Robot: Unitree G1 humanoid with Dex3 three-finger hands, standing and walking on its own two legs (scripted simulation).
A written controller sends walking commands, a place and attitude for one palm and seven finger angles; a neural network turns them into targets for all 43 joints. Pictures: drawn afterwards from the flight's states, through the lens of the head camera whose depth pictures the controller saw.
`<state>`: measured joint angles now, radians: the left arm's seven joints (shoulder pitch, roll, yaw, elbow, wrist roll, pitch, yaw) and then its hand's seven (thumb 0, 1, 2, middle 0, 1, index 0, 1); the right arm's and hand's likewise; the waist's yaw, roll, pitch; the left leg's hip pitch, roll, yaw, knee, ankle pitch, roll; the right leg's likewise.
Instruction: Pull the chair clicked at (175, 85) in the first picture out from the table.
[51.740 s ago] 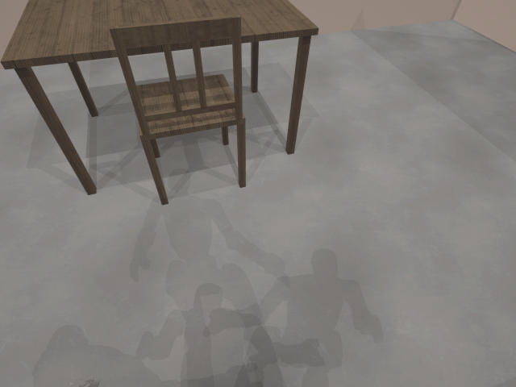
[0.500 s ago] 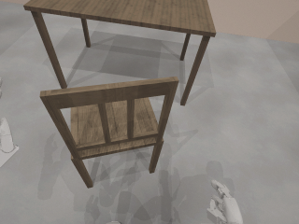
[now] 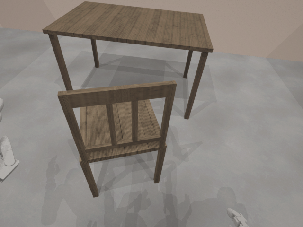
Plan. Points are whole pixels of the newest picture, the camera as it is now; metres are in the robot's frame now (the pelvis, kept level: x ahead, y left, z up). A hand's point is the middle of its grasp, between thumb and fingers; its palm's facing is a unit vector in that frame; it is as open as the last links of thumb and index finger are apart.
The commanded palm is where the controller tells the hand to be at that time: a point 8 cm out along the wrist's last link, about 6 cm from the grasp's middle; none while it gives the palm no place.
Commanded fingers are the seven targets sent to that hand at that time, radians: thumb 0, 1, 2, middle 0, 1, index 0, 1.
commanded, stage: stop stepping back and stand still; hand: left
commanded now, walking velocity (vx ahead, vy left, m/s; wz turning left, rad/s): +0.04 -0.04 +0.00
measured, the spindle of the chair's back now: (111, 125) +0.54 +0.18 -0.11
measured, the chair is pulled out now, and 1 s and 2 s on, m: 0.58 0.58 0.58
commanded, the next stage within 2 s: let the arm hang, fingers relaxed in 0.72 s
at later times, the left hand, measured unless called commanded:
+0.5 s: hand (40, 149) +0.23 +0.24 +0.16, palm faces +0.38 -0.80 -0.46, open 7.4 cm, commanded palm +0.17 +0.28 +0.18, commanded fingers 0.00 0.90 0.90 -0.20 -0.30 -0.20 -0.30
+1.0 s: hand (73, 216) +0.18 +0.22 -0.09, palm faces +0.09 -0.94 -0.33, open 7.4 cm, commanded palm none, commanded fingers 0.00 0.90 0.90 -0.20 -0.30 -0.20 -0.30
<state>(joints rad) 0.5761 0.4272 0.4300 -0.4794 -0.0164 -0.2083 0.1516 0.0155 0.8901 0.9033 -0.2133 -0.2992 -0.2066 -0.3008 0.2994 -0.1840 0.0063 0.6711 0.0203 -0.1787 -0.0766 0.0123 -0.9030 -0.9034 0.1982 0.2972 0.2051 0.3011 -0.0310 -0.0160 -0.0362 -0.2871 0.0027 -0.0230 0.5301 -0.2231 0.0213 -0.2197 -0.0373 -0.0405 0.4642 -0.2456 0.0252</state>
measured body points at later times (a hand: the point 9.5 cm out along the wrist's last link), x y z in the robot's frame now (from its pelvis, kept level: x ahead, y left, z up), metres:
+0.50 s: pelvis +0.03 -0.02 +0.00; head +0.03 -0.01 +0.45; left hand +0.20 +0.28 +0.18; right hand +0.19 -0.27 -0.07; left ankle +0.04 +0.10 -0.74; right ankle +0.02 -0.15 -0.74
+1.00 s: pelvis +0.02 -0.01 +0.00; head +0.01 -0.02 +0.45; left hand +0.17 +0.27 -0.07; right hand +0.15 -0.24 -0.12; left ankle +0.04 +0.10 -0.74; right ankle +0.02 -0.15 -0.74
